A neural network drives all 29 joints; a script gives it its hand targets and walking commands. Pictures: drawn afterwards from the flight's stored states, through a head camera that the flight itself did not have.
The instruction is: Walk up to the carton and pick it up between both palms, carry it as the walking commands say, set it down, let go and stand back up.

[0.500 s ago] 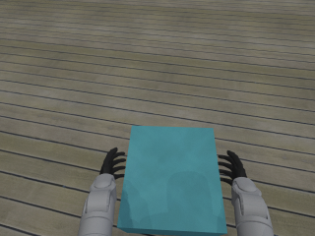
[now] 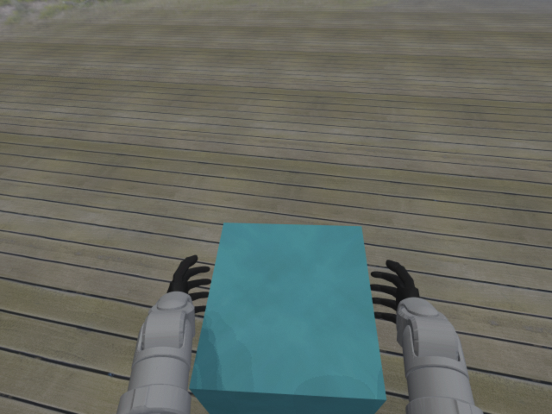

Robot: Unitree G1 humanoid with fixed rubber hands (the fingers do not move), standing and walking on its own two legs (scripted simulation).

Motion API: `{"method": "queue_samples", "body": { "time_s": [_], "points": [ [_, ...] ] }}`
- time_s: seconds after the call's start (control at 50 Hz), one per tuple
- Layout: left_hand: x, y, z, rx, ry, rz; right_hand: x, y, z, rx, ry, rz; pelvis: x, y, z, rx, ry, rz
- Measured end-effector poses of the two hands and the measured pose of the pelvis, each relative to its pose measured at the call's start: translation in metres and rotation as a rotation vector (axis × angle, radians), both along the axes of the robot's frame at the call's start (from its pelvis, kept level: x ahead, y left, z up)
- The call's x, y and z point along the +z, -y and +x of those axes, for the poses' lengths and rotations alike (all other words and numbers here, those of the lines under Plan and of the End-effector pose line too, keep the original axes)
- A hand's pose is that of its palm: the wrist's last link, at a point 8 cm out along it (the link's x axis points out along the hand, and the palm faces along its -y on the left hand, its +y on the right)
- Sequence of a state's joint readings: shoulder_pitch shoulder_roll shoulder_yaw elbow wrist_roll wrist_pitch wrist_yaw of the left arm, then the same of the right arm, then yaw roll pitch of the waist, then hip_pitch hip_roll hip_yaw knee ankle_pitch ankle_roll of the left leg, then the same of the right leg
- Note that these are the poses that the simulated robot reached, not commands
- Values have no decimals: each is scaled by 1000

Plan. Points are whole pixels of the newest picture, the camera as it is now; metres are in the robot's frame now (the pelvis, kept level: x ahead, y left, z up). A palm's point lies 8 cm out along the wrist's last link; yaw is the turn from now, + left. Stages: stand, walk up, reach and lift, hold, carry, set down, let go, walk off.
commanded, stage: reach and lift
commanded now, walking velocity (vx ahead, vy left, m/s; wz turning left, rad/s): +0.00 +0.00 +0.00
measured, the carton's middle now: (289, 316) +0.34 +0.00 -0.05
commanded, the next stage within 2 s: hold in 0.88 s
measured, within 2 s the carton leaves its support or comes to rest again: neither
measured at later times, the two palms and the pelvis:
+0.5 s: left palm (170, 306) +0.30 +0.17 +0.05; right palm (402, 303) +0.30 -0.17 +0.05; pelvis +0.01 -0.01 +0.00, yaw -1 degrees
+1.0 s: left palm (176, 316) +0.29 +0.16 +0.04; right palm (410, 313) +0.28 -0.18 +0.04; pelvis +0.01 +0.00 +0.00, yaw -1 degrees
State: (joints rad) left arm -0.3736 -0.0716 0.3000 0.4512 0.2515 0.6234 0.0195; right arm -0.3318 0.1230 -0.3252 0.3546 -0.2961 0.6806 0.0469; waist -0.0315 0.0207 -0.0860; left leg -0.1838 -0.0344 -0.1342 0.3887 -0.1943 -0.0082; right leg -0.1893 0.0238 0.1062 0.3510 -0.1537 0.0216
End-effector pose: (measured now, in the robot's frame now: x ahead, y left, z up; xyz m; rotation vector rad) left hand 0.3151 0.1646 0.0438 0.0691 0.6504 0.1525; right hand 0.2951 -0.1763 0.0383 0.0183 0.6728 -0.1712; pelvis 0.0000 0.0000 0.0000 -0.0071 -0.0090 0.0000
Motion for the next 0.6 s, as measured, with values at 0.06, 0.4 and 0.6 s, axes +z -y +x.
{"method": "queue_samples", "body": {
  "time_s": [0.06, 0.4, 0.6],
  "points": [
    [6, 2, -1, 6, 7, 2, 5, 0, 0, -13, 6, -10, 1, -1, 2, -6, 12, 1],
    [7, -4, -13, 36, -10, -6, 12, -3, 1, 45, -8, -14, 4, 6, 11, -10, 55, 1],
    [9, -12, -12, 46, -4, 4, 9, -12, 3, 42, -2, -4, 5, 6, 13, -5, 52, 0]
  ]
}}
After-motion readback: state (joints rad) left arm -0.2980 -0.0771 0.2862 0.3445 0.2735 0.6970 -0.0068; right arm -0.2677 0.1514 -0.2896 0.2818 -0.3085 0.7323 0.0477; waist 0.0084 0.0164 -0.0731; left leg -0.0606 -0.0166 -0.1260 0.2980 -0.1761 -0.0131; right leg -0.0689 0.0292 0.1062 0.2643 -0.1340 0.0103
